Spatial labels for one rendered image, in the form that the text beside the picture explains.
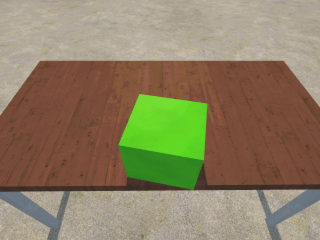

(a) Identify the table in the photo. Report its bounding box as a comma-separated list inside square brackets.
[0, 60, 320, 229]

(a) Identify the carton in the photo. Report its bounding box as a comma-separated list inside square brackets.
[118, 94, 208, 190]

